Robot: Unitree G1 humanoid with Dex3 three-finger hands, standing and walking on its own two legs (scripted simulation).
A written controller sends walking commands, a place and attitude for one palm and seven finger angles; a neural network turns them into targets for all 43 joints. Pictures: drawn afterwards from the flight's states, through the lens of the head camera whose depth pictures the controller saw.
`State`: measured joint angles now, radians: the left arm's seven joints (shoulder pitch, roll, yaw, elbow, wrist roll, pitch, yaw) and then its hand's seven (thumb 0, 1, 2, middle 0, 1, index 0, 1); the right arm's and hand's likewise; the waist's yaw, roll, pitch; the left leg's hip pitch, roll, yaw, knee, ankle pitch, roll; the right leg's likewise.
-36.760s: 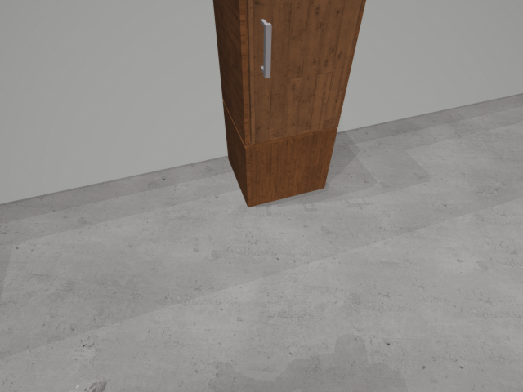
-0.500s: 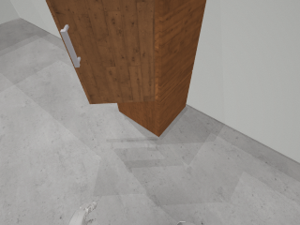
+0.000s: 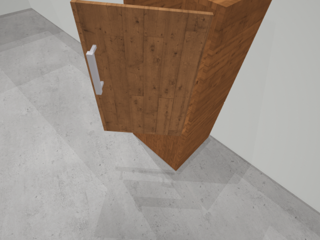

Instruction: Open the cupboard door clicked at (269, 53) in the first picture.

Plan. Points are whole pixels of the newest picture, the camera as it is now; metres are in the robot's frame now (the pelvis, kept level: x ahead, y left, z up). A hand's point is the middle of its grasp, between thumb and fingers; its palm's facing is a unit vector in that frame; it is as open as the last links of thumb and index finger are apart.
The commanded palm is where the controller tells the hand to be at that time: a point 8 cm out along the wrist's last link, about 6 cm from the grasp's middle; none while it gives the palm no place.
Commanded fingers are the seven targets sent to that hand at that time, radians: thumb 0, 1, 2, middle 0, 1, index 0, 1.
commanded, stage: come to a stop and stand still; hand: left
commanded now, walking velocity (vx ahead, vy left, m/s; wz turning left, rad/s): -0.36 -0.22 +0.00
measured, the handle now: (96, 71) +0.59 +0.28 +0.05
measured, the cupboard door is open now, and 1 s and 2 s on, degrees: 41 41 41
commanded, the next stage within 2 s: look again from close up in 1.36 s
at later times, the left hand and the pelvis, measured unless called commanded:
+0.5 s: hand out of the picture +0.11 +0.15 -0.15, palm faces -0.02 -0.96 -0.26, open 7.4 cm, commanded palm none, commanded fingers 0.00 0.90 0.90 -0.20 -0.30 -0.20 -0.30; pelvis +0.02 -0.04 +0.01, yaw -1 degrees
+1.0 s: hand out of the picture +0.01 +0.16 -0.17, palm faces +0.01 -0.99 -0.16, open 7.4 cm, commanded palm none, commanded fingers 0.00 0.90 0.90 -0.20 -0.30 -0.20 -0.30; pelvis +0.02 -0.01 +0.01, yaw -2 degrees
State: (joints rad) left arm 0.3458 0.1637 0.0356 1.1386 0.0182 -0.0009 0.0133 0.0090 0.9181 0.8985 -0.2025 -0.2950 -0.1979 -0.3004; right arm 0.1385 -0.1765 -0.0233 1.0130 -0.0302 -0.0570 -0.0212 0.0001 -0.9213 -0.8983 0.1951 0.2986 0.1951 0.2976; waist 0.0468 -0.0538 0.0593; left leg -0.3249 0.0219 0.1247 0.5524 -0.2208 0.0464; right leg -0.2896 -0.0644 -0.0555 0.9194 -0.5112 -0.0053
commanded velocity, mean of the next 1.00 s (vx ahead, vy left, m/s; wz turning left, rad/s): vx -0.05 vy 0.02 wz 0.00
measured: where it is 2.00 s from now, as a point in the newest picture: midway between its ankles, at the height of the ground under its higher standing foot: outside the picture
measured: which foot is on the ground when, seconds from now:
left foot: down 0.00-0.34, up 0.36-0.62, down 0.64-1.00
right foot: up 0.00-0.30, down 0.32-1.00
